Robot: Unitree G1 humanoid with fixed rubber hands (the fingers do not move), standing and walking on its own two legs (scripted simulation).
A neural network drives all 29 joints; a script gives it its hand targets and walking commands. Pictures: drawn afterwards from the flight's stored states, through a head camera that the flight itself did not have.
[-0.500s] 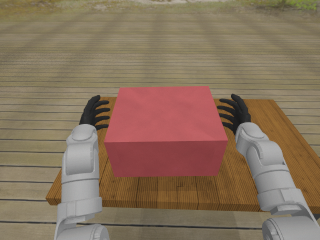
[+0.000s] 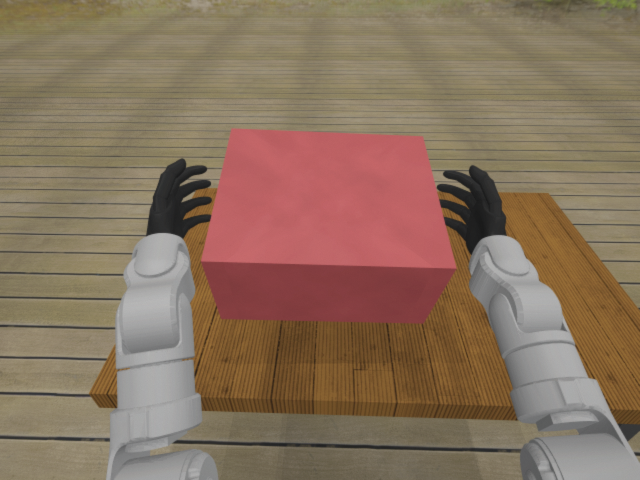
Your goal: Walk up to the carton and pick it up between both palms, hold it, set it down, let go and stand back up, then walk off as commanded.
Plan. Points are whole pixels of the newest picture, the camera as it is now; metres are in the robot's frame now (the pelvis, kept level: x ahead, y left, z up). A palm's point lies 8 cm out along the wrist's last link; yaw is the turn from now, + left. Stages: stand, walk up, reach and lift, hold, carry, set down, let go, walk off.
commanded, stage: set down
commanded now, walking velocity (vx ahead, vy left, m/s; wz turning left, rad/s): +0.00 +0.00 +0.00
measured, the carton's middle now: (325, 224) +0.43 +0.01 +0.14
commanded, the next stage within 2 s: none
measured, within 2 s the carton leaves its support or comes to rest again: rests again in 1.86 s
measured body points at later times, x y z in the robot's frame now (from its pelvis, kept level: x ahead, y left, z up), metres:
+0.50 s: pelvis +0.02 +0.00 +0.00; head +0.00 +0.01 +0.45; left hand +0.38 +0.18 +0.15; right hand +0.38 -0.19 +0.13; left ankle +0.03 +0.12 -0.75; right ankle -0.01 -0.11 -0.75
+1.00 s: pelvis +0.02 +0.00 +0.00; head +0.00 +0.01 +0.45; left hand +0.39 +0.16 +0.09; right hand +0.38 -0.21 +0.09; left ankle +0.03 +0.12 -0.75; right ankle -0.01 -0.11 -0.75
